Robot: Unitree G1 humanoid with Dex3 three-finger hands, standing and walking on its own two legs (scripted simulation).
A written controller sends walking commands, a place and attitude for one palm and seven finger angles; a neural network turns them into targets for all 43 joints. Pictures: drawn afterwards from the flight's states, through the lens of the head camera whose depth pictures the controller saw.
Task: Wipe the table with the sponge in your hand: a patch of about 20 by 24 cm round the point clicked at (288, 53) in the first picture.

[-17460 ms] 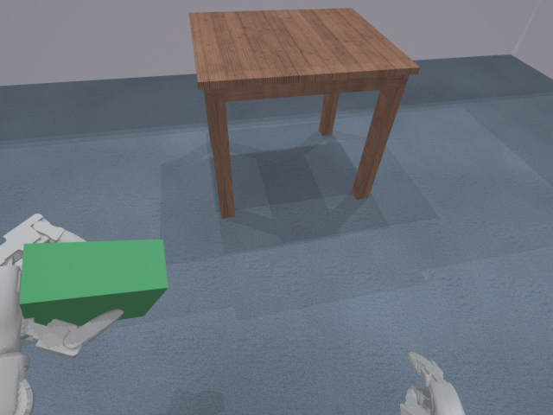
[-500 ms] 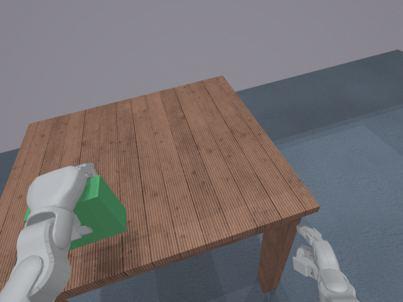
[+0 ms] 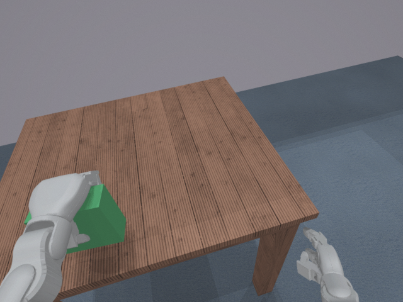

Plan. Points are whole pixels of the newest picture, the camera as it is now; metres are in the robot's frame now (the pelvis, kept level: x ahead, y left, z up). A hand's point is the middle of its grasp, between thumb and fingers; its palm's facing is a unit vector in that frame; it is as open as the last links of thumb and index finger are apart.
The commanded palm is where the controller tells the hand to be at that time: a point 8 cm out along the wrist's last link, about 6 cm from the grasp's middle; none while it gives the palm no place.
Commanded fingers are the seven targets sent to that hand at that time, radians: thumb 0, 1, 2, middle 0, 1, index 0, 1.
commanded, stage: move the sponge above the wiping area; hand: left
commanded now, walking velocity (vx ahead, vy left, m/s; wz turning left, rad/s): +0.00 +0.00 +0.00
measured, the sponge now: (86, 226) +0.21 +0.29 +0.05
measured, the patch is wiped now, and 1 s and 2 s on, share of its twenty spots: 0.00 0.00 0.00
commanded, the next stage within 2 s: none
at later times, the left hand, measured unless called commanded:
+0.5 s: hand (76, 205) +0.23 +0.30 +0.09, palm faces +0.01 -0.06 -1.00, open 9.8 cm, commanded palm +0.20 +0.30 +0.15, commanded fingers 0.00 0.10 1.30 -1.20 -1.60 -1.20 -1.60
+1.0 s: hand (73, 203) +0.24 +0.32 +0.08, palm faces +0.03 -0.05 -1.00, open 9.8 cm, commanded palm +0.21 +0.31 +0.14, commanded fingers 0.00 0.10 1.30 -1.20 -1.60 -1.20 -1.60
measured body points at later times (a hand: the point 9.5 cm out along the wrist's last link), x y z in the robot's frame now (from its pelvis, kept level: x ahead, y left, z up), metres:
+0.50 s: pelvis +0.00 +0.01 +0.00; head +0.00 -0.03 +0.45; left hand +0.23 +0.30 +0.14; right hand +0.25 -0.19 -0.09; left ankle +0.01 +0.10 -0.74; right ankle +0.01 -0.08 -0.74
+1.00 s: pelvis +0.01 +0.01 +0.00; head +0.01 -0.02 +0.45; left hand +0.23 +0.31 +0.13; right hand +0.25 -0.18 -0.09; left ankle +0.01 +0.10 -0.74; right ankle +0.01 -0.08 -0.74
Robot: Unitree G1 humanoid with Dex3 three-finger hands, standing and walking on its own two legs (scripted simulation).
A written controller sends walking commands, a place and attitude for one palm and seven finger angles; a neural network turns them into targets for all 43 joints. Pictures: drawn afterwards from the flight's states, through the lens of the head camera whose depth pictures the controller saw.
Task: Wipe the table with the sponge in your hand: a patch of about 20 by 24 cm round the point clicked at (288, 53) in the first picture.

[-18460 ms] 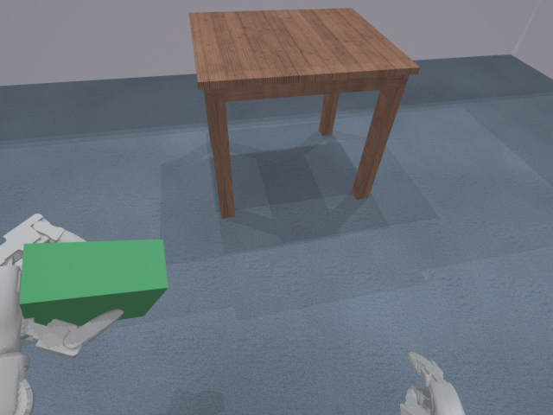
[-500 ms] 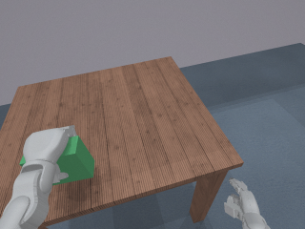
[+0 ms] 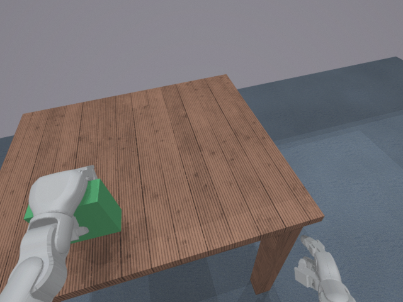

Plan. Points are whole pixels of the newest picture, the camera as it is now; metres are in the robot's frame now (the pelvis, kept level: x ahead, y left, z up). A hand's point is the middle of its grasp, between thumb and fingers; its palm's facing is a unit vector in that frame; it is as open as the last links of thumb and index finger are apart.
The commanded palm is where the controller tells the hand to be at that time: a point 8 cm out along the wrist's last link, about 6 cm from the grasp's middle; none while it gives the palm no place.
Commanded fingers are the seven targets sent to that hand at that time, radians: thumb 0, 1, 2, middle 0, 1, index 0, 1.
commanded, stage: move the sponge above the wiping area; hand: left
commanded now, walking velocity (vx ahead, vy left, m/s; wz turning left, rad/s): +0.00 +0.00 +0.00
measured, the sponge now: (83, 218) +0.23 +0.30 +0.03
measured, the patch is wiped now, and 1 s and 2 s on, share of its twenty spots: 0.00 0.00 0.00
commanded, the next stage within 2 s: none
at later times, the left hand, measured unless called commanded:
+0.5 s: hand (66, 198) +0.24 +0.32 +0.09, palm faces +0.06 -0.04 -1.00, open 9.8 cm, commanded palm +0.20 +0.30 +0.13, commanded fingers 0.00 0.10 1.30 -1.20 -1.60 -1.20 -1.60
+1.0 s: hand (55, 201) +0.23 +0.33 +0.09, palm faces +0.07 -0.06 -1.00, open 9.8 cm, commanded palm +0.19 +0.30 +0.13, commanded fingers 0.00 0.10 1.30 -1.20 -1.60 -1.20 -1.60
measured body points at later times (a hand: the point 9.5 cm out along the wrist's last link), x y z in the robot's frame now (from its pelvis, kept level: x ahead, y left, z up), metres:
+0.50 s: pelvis +0.01 -0.01 +0.00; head +0.00 -0.04 +0.45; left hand +0.23 +0.32 +0.14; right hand +0.24 -0.22 -0.09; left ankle +0.00 +0.09 -0.74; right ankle +0.00 -0.09 -0.74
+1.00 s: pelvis +0.00 +0.00 +0.00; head -0.01 -0.05 +0.45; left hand +0.22 +0.33 +0.15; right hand +0.24 -0.20 -0.09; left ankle +0.00 +0.09 -0.74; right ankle +0.00 -0.09 -0.74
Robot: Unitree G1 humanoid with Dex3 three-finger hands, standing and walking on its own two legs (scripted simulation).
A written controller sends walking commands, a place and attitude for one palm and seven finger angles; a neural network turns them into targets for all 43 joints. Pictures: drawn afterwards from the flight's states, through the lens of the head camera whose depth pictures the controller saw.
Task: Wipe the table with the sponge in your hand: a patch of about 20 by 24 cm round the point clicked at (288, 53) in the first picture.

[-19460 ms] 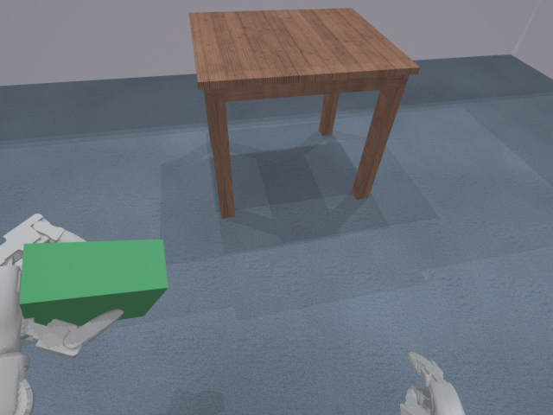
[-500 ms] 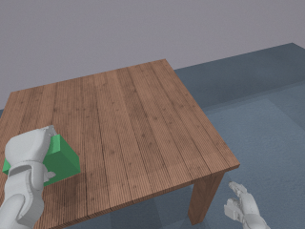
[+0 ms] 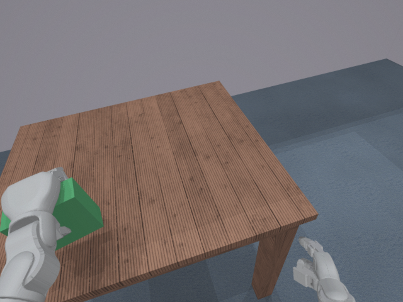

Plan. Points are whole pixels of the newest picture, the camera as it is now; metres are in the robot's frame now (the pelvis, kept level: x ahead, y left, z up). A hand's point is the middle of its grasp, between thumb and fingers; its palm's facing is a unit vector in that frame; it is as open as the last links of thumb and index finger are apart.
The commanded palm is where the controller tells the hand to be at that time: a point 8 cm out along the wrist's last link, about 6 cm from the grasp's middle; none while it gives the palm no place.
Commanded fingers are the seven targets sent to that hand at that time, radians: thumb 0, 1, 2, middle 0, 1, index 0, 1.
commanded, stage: move the sponge above the wiping area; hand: left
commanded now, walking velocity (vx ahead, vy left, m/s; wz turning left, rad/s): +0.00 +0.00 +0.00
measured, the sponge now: (62, 222) +0.23 +0.34 +0.04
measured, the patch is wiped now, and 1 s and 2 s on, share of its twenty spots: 0.00 0.00 0.00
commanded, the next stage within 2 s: none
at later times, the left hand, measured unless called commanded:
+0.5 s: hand (63, 216) +0.23 +0.31 +0.08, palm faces +0.00 -0.13 -0.99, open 9.8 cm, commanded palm +0.20 +0.29 +0.13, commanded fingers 0.00 0.10 1.30 -1.20 -1.60 -1.20 -1.60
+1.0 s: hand (80, 229) +0.22 +0.29 +0.05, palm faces -0.13 -0.18 -0.97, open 9.8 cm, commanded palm +0.20 +0.28 +0.13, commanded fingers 0.00 0.10 1.30 -1.20 -1.60 -1.20 -1.60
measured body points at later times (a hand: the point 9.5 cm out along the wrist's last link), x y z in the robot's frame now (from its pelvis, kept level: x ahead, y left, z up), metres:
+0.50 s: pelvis +0.00 +0.00 +0.00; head -0.01 -0.04 +0.45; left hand +0.22 +0.32 +0.13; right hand +0.24 -0.20 -0.09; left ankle +0.01 +0.09 -0.74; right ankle +0.00 -0.09 -0.74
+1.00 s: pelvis +0.00 +0.00 +0.00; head +0.00 -0.04 +0.45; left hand +0.22 +0.29 +0.10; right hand +0.25 -0.21 -0.09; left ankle +0.01 +0.09 -0.74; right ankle +0.00 -0.09 -0.74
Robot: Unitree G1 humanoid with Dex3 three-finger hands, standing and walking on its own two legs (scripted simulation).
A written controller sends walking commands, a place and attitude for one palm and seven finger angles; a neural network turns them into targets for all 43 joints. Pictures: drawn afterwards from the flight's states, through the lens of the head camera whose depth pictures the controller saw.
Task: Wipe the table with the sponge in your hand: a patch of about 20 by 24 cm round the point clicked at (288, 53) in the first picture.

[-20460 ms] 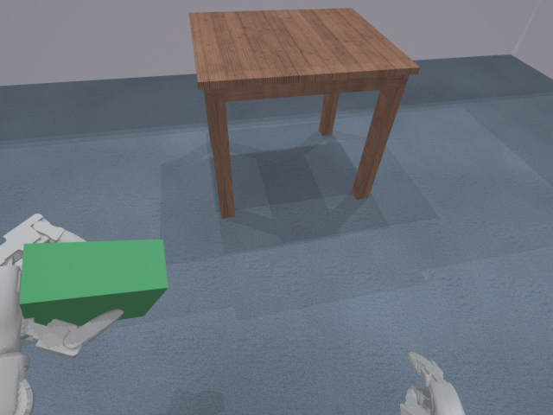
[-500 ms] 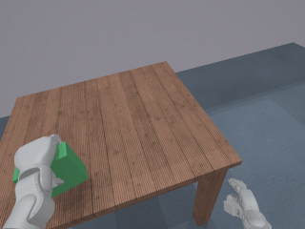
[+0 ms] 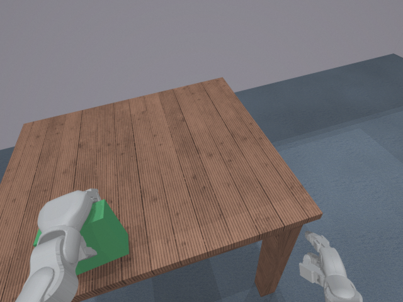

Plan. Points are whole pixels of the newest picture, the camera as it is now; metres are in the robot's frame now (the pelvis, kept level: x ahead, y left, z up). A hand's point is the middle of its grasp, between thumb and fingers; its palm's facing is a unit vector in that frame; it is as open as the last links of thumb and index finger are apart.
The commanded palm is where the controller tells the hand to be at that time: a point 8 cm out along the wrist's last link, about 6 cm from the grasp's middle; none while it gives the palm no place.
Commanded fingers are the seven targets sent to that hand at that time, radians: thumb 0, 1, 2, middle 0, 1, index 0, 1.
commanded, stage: move the sponge above the wiping area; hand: left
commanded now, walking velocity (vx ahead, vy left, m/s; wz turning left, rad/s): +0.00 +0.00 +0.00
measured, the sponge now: (91, 244) +0.21 +0.28 +0.00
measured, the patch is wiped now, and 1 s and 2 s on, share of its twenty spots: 0.00 0.00 0.00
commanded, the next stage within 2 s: lower the sponge onto the table in 1.16 s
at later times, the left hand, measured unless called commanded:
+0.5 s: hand (93, 234) +0.22 +0.26 +0.04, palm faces -0.15 -0.17 -0.97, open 9.7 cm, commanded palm +0.21 +0.28 +0.13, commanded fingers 0.00 0.10 1.30 -1.20 -1.60 -1.20 -1.60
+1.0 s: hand (90, 229) +0.22 +0.26 +0.05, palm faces -0.06 -0.10 -0.99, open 9.7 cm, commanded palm +0.21 +0.28 +0.14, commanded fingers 0.00 0.10 1.30 -1.20 -1.60 -1.20 -1.60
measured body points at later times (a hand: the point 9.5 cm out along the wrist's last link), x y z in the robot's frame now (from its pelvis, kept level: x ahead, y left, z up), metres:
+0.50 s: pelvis +0.00 -0.01 +0.00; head -0.01 -0.04 +0.45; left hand +0.22 +0.27 +0.09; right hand +0.25 -0.22 -0.08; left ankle +0.01 +0.09 -0.74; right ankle +0.00 -0.09 -0.74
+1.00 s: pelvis +0.00 -0.01 +0.00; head +0.00 -0.04 +0.45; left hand +0.22 +0.26 +0.11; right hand +0.24 -0.23 -0.08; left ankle +0.01 +0.09 -0.74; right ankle +0.00 -0.09 -0.74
